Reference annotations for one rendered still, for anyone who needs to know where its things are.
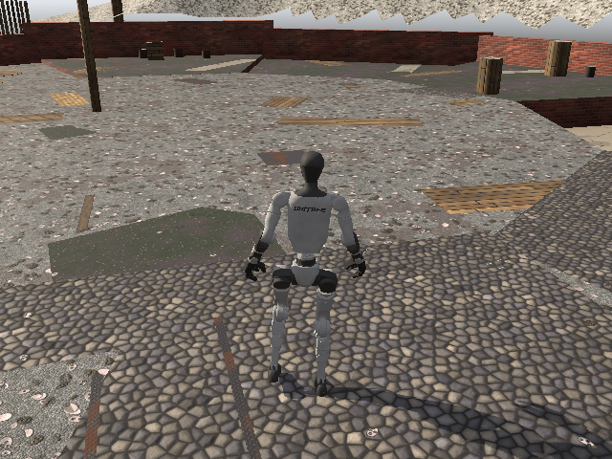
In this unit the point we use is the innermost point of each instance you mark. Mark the right robot forearm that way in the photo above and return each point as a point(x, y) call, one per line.
point(355, 251)

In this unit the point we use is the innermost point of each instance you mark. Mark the robot right shin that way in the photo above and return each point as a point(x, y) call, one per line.
point(322, 348)

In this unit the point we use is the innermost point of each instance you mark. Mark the robot left hand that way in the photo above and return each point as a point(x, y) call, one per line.
point(249, 267)

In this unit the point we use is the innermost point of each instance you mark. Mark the robot left upper arm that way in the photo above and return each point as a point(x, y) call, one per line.
point(279, 200)

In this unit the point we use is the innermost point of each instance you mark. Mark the robot head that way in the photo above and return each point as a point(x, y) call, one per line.
point(311, 165)

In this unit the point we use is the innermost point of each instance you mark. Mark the robot right upper arm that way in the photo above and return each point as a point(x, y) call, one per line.
point(345, 221)

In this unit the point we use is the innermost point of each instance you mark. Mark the left robot forearm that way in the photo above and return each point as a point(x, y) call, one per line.
point(258, 249)

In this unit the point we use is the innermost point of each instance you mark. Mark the robot right hand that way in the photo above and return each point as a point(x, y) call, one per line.
point(351, 264)

